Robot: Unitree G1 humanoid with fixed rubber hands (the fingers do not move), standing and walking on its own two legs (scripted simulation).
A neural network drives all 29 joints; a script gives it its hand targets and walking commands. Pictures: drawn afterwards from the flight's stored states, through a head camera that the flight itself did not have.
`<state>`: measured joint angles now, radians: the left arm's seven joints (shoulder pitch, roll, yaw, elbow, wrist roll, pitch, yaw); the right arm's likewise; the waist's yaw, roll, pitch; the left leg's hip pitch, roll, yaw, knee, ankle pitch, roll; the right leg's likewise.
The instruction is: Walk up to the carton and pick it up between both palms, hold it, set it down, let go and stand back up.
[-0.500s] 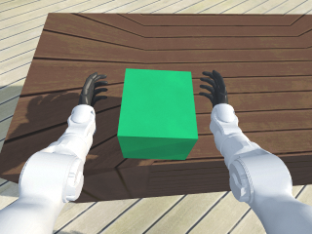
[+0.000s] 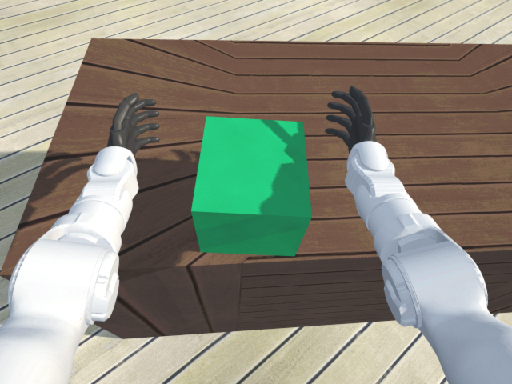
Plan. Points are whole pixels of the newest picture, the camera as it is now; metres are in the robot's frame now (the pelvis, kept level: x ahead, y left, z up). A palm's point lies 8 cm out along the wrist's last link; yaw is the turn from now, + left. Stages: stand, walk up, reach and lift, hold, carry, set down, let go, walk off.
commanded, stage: set down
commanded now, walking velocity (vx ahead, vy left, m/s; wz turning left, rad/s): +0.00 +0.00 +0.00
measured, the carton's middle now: (251, 187) +0.46 +0.02 +0.00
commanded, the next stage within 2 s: none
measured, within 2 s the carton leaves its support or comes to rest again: neither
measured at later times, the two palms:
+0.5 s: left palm (102, 140) +0.44 +0.23 +0.14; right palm (372, 141) +0.45 -0.14 +0.15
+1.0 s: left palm (97, 226) +0.34 +0.23 +0.06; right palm (358, 222) +0.36 -0.14 +0.07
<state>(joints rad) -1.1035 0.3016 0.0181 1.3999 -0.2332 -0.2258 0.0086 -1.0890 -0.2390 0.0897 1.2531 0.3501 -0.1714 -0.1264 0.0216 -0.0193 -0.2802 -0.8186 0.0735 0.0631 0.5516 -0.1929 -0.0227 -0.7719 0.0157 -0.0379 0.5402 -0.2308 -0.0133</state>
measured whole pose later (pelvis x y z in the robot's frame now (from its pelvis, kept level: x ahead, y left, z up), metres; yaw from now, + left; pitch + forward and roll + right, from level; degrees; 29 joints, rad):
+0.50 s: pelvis -0.01 +0.01 +0.02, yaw +0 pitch +16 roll -1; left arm -1.06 0.32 -0.02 1.26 -0.21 0.00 0.04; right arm -1.04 -0.23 0.03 1.20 0.35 0.02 -0.12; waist 0.00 -0.04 -0.19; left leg -0.58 0.07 0.06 0.45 -0.15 -0.02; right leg -0.51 0.02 -0.04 0.40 -0.17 -0.01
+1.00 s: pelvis -0.01 +0.00 +0.02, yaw +2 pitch +7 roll -1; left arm -0.48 0.21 0.10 0.78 -0.12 -0.09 -0.01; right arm -0.48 -0.09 0.00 0.76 0.20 -0.11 -0.16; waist 0.02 -0.02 -0.09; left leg -0.40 0.06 0.04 0.44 -0.17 -0.02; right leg -0.33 0.01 -0.06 0.40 -0.20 -0.01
